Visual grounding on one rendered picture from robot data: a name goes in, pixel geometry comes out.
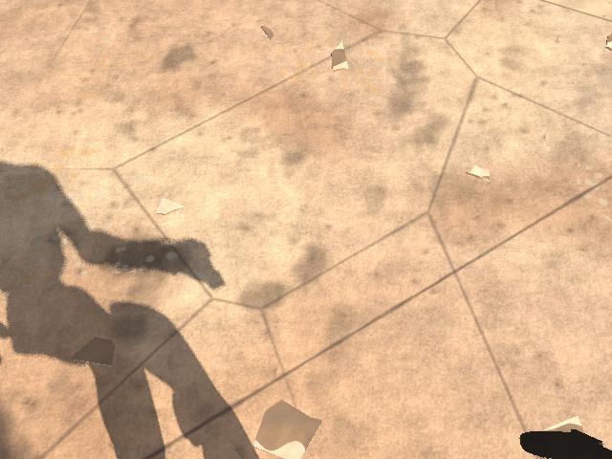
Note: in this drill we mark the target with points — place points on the right robot hand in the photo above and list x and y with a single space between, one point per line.
564 445

